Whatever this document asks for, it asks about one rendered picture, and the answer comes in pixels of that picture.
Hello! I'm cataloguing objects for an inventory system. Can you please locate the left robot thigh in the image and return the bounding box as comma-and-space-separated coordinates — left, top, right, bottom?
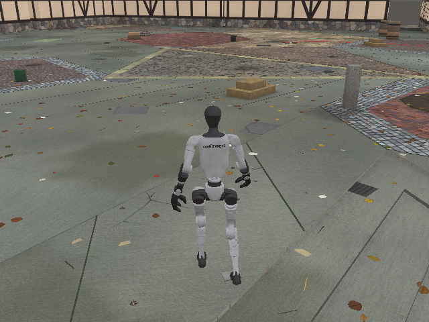
192, 186, 206, 228

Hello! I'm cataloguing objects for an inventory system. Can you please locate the right robot shin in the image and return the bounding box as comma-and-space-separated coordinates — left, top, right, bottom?
228, 227, 239, 276

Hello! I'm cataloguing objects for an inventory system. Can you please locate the right robot upper arm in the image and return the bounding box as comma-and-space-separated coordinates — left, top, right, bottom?
227, 134, 247, 170

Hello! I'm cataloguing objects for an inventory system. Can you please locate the robot right forearm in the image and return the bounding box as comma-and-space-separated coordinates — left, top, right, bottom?
240, 159, 250, 180

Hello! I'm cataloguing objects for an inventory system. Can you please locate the left robot upper arm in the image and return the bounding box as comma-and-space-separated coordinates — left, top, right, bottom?
182, 135, 200, 174

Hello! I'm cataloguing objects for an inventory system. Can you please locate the right robot hand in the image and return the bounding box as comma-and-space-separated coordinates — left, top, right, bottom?
235, 176, 251, 188

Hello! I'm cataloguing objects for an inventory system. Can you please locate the robot left forearm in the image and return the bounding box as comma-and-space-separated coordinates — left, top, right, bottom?
173, 163, 188, 196

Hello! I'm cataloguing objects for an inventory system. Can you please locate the left robot hand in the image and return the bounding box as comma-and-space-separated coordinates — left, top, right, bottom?
171, 193, 186, 212

